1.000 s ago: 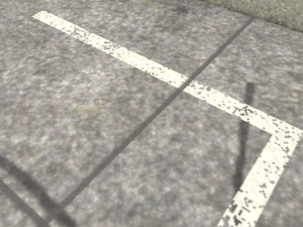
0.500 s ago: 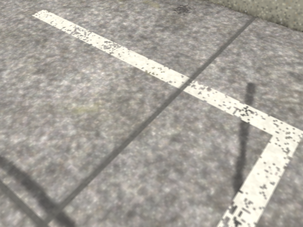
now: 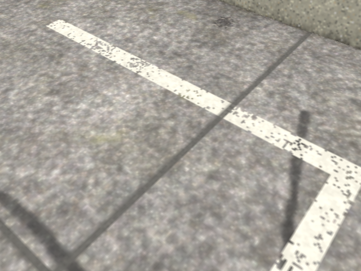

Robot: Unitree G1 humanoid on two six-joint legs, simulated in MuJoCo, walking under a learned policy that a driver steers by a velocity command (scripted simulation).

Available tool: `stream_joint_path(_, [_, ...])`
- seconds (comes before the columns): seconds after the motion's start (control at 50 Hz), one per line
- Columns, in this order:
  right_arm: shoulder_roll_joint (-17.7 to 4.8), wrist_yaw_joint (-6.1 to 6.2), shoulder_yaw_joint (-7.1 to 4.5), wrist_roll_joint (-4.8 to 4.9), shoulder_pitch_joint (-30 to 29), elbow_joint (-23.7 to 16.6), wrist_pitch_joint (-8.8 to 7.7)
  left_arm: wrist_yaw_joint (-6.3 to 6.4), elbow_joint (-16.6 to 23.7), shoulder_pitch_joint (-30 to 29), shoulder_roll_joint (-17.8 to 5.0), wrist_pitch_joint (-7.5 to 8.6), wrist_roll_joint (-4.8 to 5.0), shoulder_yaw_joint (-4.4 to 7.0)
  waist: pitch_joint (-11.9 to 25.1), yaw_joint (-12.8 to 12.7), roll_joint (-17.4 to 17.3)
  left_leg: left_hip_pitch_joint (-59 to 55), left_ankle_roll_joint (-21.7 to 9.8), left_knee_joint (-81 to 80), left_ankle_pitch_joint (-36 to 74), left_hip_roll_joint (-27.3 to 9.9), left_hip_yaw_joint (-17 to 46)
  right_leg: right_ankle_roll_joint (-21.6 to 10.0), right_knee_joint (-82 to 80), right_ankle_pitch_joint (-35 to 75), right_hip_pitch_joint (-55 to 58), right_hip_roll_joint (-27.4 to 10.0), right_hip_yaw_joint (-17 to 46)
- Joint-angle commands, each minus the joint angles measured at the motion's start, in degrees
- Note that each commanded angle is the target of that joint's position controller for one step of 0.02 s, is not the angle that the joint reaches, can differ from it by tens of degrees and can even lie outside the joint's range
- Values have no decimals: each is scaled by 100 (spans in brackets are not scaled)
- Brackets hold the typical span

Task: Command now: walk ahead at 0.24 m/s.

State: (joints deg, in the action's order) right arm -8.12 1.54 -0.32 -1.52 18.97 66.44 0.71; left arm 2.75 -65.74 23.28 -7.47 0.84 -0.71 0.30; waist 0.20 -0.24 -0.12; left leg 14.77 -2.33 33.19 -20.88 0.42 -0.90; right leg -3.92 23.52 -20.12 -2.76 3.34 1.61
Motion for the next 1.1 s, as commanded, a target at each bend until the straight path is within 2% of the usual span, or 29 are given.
stream_joint_path(0.02, [-306, -87, -67, -75, -689, -630, -178, -6, -57, 912, -808, 40, -49, 217, -1616, -354, 793, 1829, -120, 1083, -483, -171, -225, -1127, -1724, -2245, -578, -1964, 2400])
stream_joint_path(0.06, [-422, -147, -126, -47, -851, -848, -313, -24, -40, 946, -862, 149, -103, 262, -1542, -317, 643, 2324, -152, 1273, -533, -350, -114, -1190, -1600, -1251, -33, -2020, 2274])
stream_joint_path(0.12, [-500, -236, -216, 64, -797, -1040, -444, -45, 67, 708, -916, 276, -75, 300, -1220, -92, 634, 1571, -182, 600, -142, -258, -247, -972, -1293, 32, -88, -1799, 1654])
stream_joint_path(0.16, [-388, -251, -274, 123, 186, -769, -461, -73, 202, 254, -953, 317, 4, 304, -920, 489, 482, -442, -216, -323, 598, 125, -570, -667, -661, 730, -1150, -1404, 986])
stream_joint_path(0.18, [-554, -210, -387, 124, 955, -486, -476, -114, 246, 218, -874, 371, -10, 270, -561, 785, 81, -1708, -232, -538, 619, 240, -464, -506, 251, 1373, -1716, -1054, 588])
stream_joint_path(0.2, [-1084, -132, -534, 29, 1822, -367, -515, -181, 445, 104, -544, 425, 12, 163, -112, 1132, -1124, -2587, -541, -1590, -791, -1120, 1502, -172, 2188, 915, -2533, -369, -204])
stream_joint_path(0.22, [-1432, -151, -597, 45, 2298, -191, -441, -227, 609, 247, -429, 436, -47, 162, 88, 980, -1898, -2772, -1013, -2522, -1605, -2180, 3809, -78, 3751, -1034, -3465, 163, -378])
stream_joint_path(0.24, [-1120, -136, -501, 38, 1561, -334, -373, -268, 657, 37, -600, 394, -172, 211, -472, 535, -919, -2011, -1029, -2531, -2085, -2179, 3726, -195, 4516, -712, -3667, -336, 21])
stream_joint_path(0.26, [-932, -157, -441, 37, 868, -595, -396, -330, 703, -193, -505, 410, -163, 192, -856, 335, -286, -1387, -967, -2528, -1641, -2033, 3119, -241, 4595, -57, -3681, -586, 81])
stream_joint_path(0.28, [-874, -171, -403, 38, 498, -723, -448, -365, 703, -232, -404, 439, -114, 179, -894, 155, -57, -1046, -878, -2598, -786, -1778, 2474, -224, 4394, 390, -3455, -745, 90])
stream_joint_path(0.32, [-626, -149, -289, 52, 449, -700, -557, -402, 677, -133, -433, 369, -147, 218, -722, -44, -151, -944, -729, -2614, 521, -1379, 1577, -115, 4100, 685, -3145, -841, -48])
stream_joint_path(0.38, [-609, -107, -223, 78, 973, -485, -648, -431, 797, -402, -510, 240, -127, 277, -647, -66, -319, -1283, -700, -2493, 2196, -1206, 921, -3, 3885, 894, -3451, -767, -327])
stream_joint_path(0.5, [-545, -76, -110, 62, 1348, -402, -680, -469, 1445, -2134, -384, 201, -62, 206, -920, 191, -418, -1275, -685, -2528, 3695, -993, 330, 127, 2192, 1598, -3634, -568, -774])
stream_joint_path(0.56, [-637, -32, -115, 62, 1472, -345, -707, -461, 1613, -2547, -403, 210, -19, 177, -922, 248, -514, -1442, -676, -2478, 4276, -1066, 214, -16, 1332, 1772, -3125, -378, -954])
stream_joint_path(0.62, [-789, 3, -152, 38, 1292, -343, -732, -381, 1578, -2172, -612, 253, -21, 261, -610, -49, -562, -1881, -621, -1764, 6021, -1201, 79, -338, 1015, 1456, -2350, -105, -988])
stream_joint_path(0.66, [-918, 17, -197, 14, 1117, -366, -690, -295, 1152, -834, -839, 328, -19, 405, 98, -609, -554, -1971, -562, -183, 6622, -1158, -10, -568, 685, 1262, -1047, 129, -938])
stream_joint_path(0.68, [-918, -7, -199, 55, 1047, -402, -671, -244, 901, -6, -1022, 373, -98, 499, 494, -969, -430, -1274, -514, 1032, 5601, -985, -111, -712, 374, 1251, 146, -196, -606])
stream_joint_path(0.7, [-509, -67, -113, 162, 1278, -585, -660, -201, 812, 746, -1567, 382, -246, 649, 1219, -999, 395, 142, -393, 3100, 2990, -446, -392, -1165, 214, 357, 1548, -1758, 1378])
stream_joint_path(0.72, [-429, -125, -176, 251, 1649, -580, -637, -287, 847, 516, -1615, 296, -135, 673, 1629, -640, 1029, 1579, -321, 4800, -796, 500, 22, -1848, -747, 23, 2058, -2746, 4016])
stream_joint_path(0.74, [-728, -113, -249, 129, 1090, -741, -607, -329, 936, -201, -1429, 282, 12, 623, 817, -400, 381, 2072, -420, 4858, -280, 27, 419, -1670, -998, -531, 1298, -2496, 3426])
stream_joint_path(0.76, [-722, -141, -256, 74, 567, -893, -629, -349, 1013, -655, -1025, 323, 39, 512, 133, -309, 93, 2136, -425, 4555, 169, -197, 389, -1487, -1199, -368, 464, -2306, 2664])
stream_joint_path(0.78, [-593, -154, -256, 59, 425, -912, -625, -349, 981, -820, -745, 380, 1, 428, -281, -101, -145, 1896, -419, 4135, 387, -392, 382, -1264, -1387, 223, -224, -2047, 2077])
stream_joint_path(0.82, [-372, -204, -244, -74, 592, -867, -478, -280, 806, -662, -479, 485, -16, 311, -361, 205, -3, 1335, -293, 3585, 484, -560, 370, -970, -1506, 1093, -861, -1641, 1268])
stream_joint_path(0.88, [-378, -267, -267, -83, 304, -1013, -329, -251, 656, -233, -732, 594, -5, 321, -437, 285, 151, 1560, -142, 3110, 745, -614, 161, -939, -1618, 1893, -894, -1463, 729])
stream_joint_path(0.92, [-477, -295, -280, -75, -293, -1237, -284, -258, 636, -31, -830, 594, 2, 318, -573, 194, 196, 2006, -40, 2647, 1178, -699, 33, -891, -1763, 2002, -755, -1377, 535])
stream_joint_path(0.96, [-483, -287, -264, -28, -761, -1391, -293, -258, 615, 125, -763, 583, 7, 259, -696, 123, 188, 2074, 57, 1948, 1537, -629, -158, -759, -1588, 3599, -658, -1248, 167])
stream_joint_path(1.0, [-337, -263, -194, 34, -1053, -1461, -323, -249, 564, 282, -712, 572, 13, 205, -595, 41, 306, 1638, 72, 1127, 1867, -409, -407, -519, -1261, 4958, -620, -1047, -270])
stream_joint_path(1.06, [-314, -201, -142, 77, -1297, -1460, -343, -201, 417, 644, -717, 534, -2, 159, -372, -150, 550, 1300, -1, 492, 2214, -129, -571, -367, -906, 5482, -133, -1043, -380])
stream_joint_path(1.1, [-415, -149, -152, 57, -1252, -1416, -378, -155, 384, 625, -718, 498, -48, 145, -323, -124, 643, 1150, -101, 234, 2000, -42, -506, -409, -582, 5652, 187, -1164, -308])
